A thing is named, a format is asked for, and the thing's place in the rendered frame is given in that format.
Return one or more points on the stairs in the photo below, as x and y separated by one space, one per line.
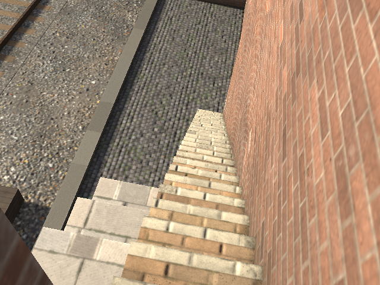
196 232

